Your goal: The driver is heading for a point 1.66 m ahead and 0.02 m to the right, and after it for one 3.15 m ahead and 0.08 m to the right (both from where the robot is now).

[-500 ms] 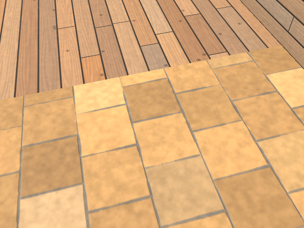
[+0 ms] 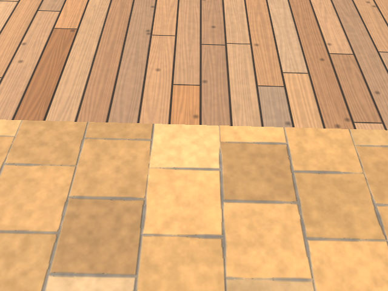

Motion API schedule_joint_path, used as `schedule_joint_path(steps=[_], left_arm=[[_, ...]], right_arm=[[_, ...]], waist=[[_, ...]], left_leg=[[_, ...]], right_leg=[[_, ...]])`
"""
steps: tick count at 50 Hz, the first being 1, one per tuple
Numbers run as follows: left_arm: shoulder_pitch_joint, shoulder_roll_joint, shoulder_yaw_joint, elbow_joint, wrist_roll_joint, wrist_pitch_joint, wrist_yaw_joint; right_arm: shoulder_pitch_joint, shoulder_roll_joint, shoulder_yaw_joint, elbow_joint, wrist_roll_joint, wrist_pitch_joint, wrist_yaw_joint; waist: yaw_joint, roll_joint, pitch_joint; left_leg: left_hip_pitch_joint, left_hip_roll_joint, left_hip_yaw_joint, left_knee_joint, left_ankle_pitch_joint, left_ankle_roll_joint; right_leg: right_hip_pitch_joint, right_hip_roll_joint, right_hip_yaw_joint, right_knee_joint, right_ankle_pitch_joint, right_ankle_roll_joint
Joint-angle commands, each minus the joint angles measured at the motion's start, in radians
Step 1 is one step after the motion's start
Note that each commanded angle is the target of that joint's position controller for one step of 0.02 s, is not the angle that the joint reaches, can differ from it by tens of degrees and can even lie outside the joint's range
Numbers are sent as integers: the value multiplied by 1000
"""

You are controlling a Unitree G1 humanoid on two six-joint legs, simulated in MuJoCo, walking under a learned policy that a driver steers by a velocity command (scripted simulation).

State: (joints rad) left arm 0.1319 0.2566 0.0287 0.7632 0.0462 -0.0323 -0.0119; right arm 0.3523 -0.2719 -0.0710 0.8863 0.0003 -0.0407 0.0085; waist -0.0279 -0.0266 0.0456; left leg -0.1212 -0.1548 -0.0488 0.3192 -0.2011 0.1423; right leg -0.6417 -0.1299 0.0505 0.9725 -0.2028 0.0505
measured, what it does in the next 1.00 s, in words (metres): walks ahead: right foot, then left foot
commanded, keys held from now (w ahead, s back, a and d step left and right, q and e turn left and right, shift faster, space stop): w+q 0.24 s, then w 0.36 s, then w+e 0.40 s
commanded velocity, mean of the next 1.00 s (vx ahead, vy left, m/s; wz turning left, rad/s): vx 0.50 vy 0.00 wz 0.15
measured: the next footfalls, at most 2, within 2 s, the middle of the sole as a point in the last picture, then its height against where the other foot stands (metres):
right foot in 0.24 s outside the picture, level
left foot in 0.72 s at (150, 284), level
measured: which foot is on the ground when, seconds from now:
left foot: down 0.00-0.26, up 0.28-0.70, down 0.72-1.00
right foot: up 0.00-0.22, down 0.24-0.74, up 0.76-1.00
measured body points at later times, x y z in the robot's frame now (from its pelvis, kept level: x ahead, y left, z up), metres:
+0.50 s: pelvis +0.27 -0.04 +0.00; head +0.30 -0.05 +0.45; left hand +0.25 +0.23 -0.12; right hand +0.46 -0.27 -0.12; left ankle +0.28 +0.10 -0.67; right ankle +0.29 -0.14 -0.74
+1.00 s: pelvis +0.51 +0.06 +0.00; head +0.52 +0.08 +0.45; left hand +0.56 +0.34 -0.13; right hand +0.57 -0.20 -0.12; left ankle +0.46 +0.13 -0.74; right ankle +0.58 -0.08 -0.66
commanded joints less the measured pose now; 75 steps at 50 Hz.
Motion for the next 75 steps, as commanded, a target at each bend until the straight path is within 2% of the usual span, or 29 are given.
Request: schedule_joint_path(steps=[1,7,11,12,13,14,15,16,17,19,23,28,32,34,36,37,38,39,41,43,55,60,61,62,63,64,66,68,75], left_arm=[[-68,67,11,-76,-4,1,-4],[-214,83,1,-141,-17,-19,-10],[51,154,27,-73,-22,-42,9],[192,197,42,-48,-8,-55,24],[312,275,59,-52,18,-55,40],[257,307,71,-43,5,-37,35],[171,199,54,-62,-5,-30,27],[124,123,36,-63,-15,-31,20],[103,93,26,-52,-10,-34,16],[131,92,24,-14,-15,-52,13],[190,114,32,34,-31,-81,0],[234,117,35,76,-36,-71,-5],[310,148,42,118,-36,-61,-6],[307,166,47,128,-33,-51,-2],[307,143,39,134,-40,-47,0],[284,89,22,88,-43,-51,-2],[380,13,10,69,-63,-46,3],[320,121,38,97,-37,-28,14],[265,83,39,95,-42,-23,0],[273,66,42,109,-21,1,-13],[-79,-1,16,-27,-9,20,-59],[95,50,37,5,5,5,-42],[213,76,51,41,14,-9,-30],[290,164,77,59,19,-20,-13],[236,287,108,28,-4,-6,-5],[287,282,116,2,-52,13,2],[131,159,82,-9,-57,32,19],[81,100,63,-10,-56,35,24],[102,162,83,-23,-33,35,12]], right_arm=[[50,-148,-34,-50,1,-13,-3],[120,-167,-38,-52,-15,-7,-17],[12,-202,-45,-87,-17,-18,-17],[8,-172,-37,-95,-7,-26,-6],[61,-68,-9,-127,14,-33,-4],[141,-81,-8,-145,7,-29,-3],[122,-129,-12,-99,-21,-12,-10],[53,-123,-9,-98,-30,-10,1],[27,-99,-5,-104,-29,-8,8],[17,-80,2,-106,-43,8,21],[-64,-69,12,-135,-44,15,32],[-270,-26,46,-194,-39,5,48],[-348,-43,49,-219,-33,-3,39],[-307,-56,44,-211,-36,-13,28],[-77,-105,18,-131,-57,-35,7],[103,-191,-4,-112,-78,-43,-9],[116,-277,-27,-105,-63,-29,-15],[54,-191,-11,-116,-39,-21,-14],[-71,-81,19,-122,-31,-32,-7],[-93,-49,27,-111,-26,-46,-13],[18,-78,9,-15,-16,-64,-29],[14,-138,-10,1,-9,-32,-49],[-2,-142,-12,-7,-2,-24,-47],[18,-120,-8,-28,0,-25,-43],[138,-20,11,-74,14,-18,-36],[74,-88,4,-79,-11,-12,-34],[-36,-68,10,-97,-12,-9,-35],[-35,-72,6,-102,-40,24,-36],[-98,-60,5,-137,-36,75,-40]], waist=[[-17,79,-3],[-70,100,-8],[75,89,-99],[142,23,-197],[153,-129,-346],[71,-320,-384],[46,-110,-214],[52,-6,-106],[34,-5,-55],[19,-71,-28],[17,-70,-30],[54,-68,5],[77,-66,11],[49,-62,0],[-50,15,-122],[-124,144,-267],[-76,342,-334],[-71,151,-215],[-9,116,-60],[27,142,-26],[7,92,66],[75,130,-65],[131,93,-136],[156,-8,-214],[50,-221,-359],[129,-44,-471],[67,29,-186],[14,14,-97],[23,-35,-135]], left_leg=[[-6,231,-215,-100,359,100],[131,266,-291,-11,459,82],[35,230,-300,222,621,5],[-64,161,-247,441,511,-21],[-252,70,-134,736,57,-48],[-452,0,-77,890,-349,-57],[-508,89,-96,957,-264,-53],[-489,117,-82,922,-182,-58],[-463,142,-74,867,-147,-64],[-419,160,-64,811,-129,-79],[-485,166,-52,721,-57,-100],[-434,210,62,415,109,-126],[-351,191,102,286,84,-108],[-276,167,106,228,29,-91],[56,168,75,123,43,-54],[290,423,-188,86,-85,-3],[414,627,-550,-46,-161,87],[297,581,-503,-59,-221,73],[107,481,-249,-115,-58,23],[28,425,-107,-148,67,-10],[64,395,244,-136,492,-12],[155,394,293,258,943,-55],[104,373,298,466,805,-80],[-87,315,301,753,383,-121],[-444,133,227,1158,-465,-177],[-482,141,41,1199,-398,-181],[-505,224,22,1064,-253,-177],[-415,242,17,933,-217,-185],[-404,210,6,732,-129,-199]], right_leg=[[-20,41,-56,-130,120,18],[-5,99,-42,-336,155,-12],[422,161,-44,-489,58,-75],[646,67,38,-529,16,-111],[882,-212,359,-571,-182,-174],[911,-320,775,-712,-232,-274],[767,-282,671,-714,-347,-272],[635,-221,507,-727,-296,-256],[554,-168,383,-752,-179,-231],[484,-105,235,-773,17,-215],[512,-105,130,-811,193,-247],[485,-53,0,-846,224,-229],[536,-88,25,-788,320,-218],[564,-101,49,-712,397,-210],[485,-20,-7,-421,469,-174],[317,46,-57,-126,168,-148],[41,184,-93,131,-340,-126],[-17,124,-2,208,-296,-139],[16,64,7,159,-147,-135],[63,45,-6,136,-97,-113],[30,66,-142,-265,205,-103],[279,197,-202,-382,70,-188],[432,216,-181,-483,162,-213],[647,77,-23,-491,484,-256],[967,-252,409,-400,1102,-457],[939,-260,459,-484,1060,-509],[636,-167,298,-593,733,-427],[452,-73,220,-644,633,-355],[382,1,253,-687,288,-298]])
Velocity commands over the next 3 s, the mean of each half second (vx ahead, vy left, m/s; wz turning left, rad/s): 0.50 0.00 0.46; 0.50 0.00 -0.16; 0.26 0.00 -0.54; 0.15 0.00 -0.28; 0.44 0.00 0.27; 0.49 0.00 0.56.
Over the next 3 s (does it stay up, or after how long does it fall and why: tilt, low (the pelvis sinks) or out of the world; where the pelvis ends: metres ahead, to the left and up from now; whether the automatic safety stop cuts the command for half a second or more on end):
stays up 1.22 -0.01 0.00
